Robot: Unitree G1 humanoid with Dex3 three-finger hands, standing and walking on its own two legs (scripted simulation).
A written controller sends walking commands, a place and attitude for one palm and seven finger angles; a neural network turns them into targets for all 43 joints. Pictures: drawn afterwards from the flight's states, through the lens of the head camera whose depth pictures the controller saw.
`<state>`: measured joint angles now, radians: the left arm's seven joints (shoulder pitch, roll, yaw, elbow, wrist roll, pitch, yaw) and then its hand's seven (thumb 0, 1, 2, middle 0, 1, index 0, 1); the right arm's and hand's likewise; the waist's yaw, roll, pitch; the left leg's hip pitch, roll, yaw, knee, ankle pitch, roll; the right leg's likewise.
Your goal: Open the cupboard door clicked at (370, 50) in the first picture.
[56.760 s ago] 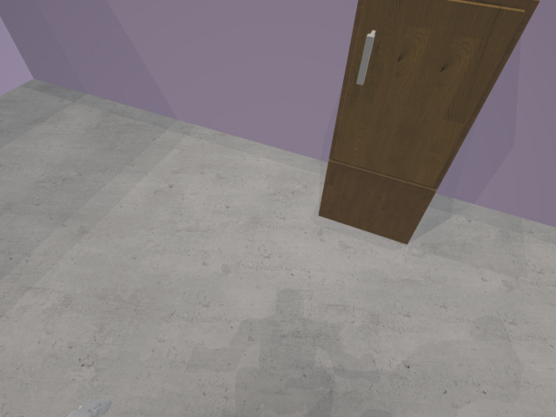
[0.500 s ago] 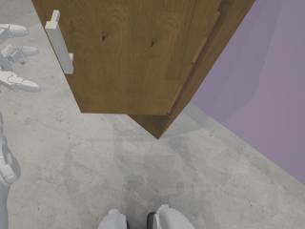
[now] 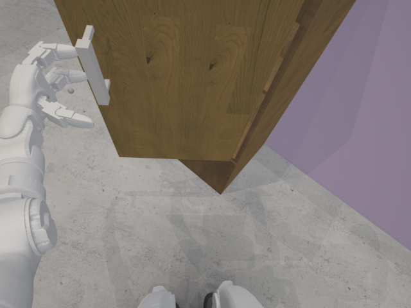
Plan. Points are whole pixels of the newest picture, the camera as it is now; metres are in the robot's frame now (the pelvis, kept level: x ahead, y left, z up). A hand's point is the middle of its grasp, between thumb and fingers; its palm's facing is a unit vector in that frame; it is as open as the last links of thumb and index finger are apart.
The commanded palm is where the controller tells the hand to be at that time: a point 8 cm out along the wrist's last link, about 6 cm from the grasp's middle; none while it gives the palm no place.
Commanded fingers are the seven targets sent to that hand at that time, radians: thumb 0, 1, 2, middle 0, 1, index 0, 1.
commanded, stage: slide the fingers in behind the handle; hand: left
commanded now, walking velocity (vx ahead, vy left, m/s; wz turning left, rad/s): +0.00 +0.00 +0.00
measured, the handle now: (97, 68) +0.55 +0.17 +0.09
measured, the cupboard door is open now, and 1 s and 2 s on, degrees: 41 41 40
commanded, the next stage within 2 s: close the thumb around the handle in 1.02 s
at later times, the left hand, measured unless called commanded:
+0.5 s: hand (85, 96) +0.48 +0.19 +0.09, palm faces -0.05 -1.00 +0.00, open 14.0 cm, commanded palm +0.46 +0.23 +0.09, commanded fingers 0.00 -0.50 0.30 -0.30 -1.20 -0.30 -1.20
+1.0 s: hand (98, 92) +0.50 +0.17 +0.08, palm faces -0.05 -1.00 +0.00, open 14.0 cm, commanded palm +0.47 +0.22 +0.09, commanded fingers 0.00 -0.50 0.30 -0.30 -1.20 -0.30 -1.20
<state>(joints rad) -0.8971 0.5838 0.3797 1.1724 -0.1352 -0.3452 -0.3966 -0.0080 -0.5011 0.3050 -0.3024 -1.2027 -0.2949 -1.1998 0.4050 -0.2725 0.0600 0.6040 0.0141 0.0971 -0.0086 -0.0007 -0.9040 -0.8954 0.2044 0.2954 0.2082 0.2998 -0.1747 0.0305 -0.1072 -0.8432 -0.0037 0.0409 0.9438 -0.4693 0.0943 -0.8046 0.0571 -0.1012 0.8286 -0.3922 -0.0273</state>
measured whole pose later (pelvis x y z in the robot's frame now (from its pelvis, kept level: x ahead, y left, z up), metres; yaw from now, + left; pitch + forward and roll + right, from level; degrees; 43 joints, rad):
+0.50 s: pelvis +0.00 -0.02 +0.00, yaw +0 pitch +19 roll -3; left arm -0.85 0.55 0.36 1.16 -0.15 -0.36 -0.36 -0.01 -0.50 0.30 -0.28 -1.20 -0.30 -1.20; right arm 0.40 -0.29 0.05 0.61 0.03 0.08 -0.01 0.00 -0.91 -0.90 0.20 0.30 0.21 0.30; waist -0.16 0.02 -0.11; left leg -0.80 0.01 0.04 0.93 -0.46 0.07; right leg -0.78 0.07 -0.10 0.83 -0.39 -0.06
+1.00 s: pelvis +0.00 -0.02 +0.00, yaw +0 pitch +20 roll -3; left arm -0.89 0.53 0.38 1.19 -0.12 -0.37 -0.32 -0.01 -0.50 0.31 -0.30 -1.20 -0.29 -1.20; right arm 0.40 -0.27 0.06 0.61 0.02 0.06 -0.01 0.00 -0.91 -0.90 0.20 0.30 0.21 0.30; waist -0.18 0.02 -0.10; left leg -0.82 0.01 0.05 0.94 -0.46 0.07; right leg -0.81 0.07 -0.09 0.86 -0.40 -0.06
